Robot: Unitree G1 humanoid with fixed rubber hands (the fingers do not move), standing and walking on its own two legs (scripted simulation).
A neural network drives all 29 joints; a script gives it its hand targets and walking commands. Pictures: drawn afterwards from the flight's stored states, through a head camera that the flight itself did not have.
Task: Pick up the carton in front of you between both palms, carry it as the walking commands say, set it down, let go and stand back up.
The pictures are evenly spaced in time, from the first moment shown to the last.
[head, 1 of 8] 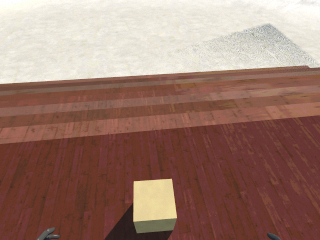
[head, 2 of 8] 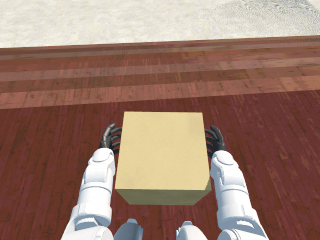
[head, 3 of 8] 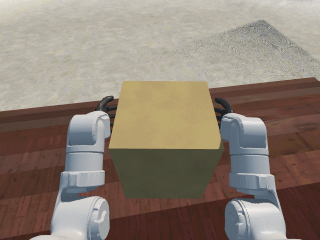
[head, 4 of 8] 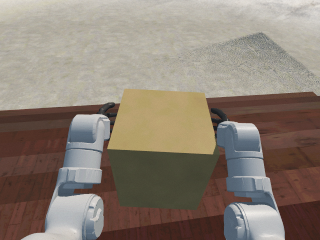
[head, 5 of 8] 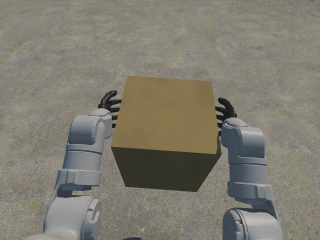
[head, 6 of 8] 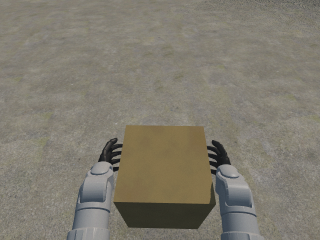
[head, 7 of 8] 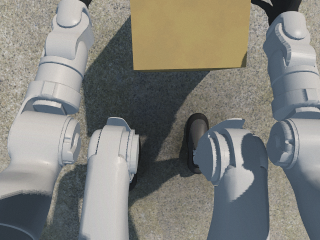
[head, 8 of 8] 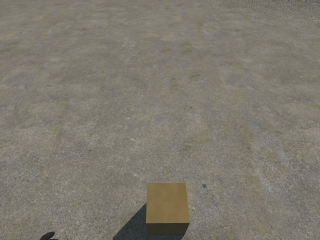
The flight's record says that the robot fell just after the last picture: no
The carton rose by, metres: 0.70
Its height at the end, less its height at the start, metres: -1.23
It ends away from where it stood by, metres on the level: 5.11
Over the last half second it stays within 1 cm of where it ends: yes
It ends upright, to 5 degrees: yes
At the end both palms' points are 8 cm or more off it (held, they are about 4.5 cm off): yes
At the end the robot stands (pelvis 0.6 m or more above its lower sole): yes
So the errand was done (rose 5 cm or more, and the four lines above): yes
